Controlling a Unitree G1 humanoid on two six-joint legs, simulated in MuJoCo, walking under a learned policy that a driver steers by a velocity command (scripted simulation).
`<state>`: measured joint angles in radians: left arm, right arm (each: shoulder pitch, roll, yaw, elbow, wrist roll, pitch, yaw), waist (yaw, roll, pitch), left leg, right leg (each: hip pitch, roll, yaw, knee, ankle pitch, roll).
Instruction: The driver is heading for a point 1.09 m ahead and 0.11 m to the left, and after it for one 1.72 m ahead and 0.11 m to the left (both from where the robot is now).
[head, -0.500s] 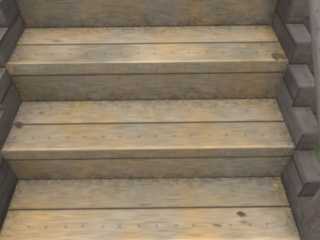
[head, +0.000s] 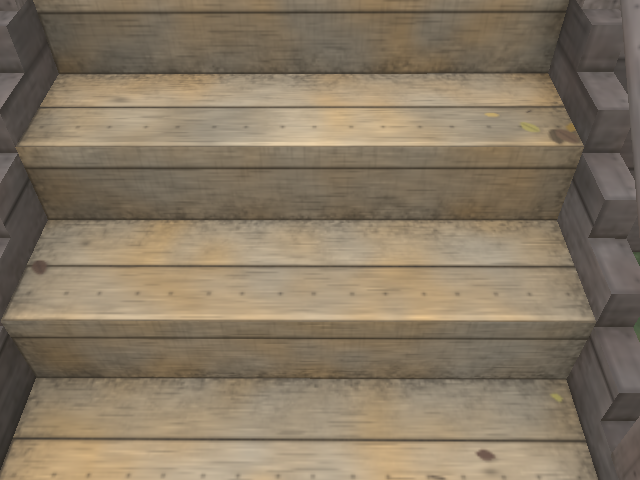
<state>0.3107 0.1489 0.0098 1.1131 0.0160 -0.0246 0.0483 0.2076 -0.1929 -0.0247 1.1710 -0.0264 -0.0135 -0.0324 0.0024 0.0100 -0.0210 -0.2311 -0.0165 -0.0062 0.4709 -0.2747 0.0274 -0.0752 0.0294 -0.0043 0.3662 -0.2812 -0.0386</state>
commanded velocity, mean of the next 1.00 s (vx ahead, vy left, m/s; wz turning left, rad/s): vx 0.44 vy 0.00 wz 0.00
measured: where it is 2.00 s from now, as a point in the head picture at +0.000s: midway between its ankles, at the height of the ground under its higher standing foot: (289, 232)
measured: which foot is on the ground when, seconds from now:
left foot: down 0.00-0.56, up 0.58-1.00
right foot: down 0.00-0.16, up 0.18-0.54, down 0.56-1.00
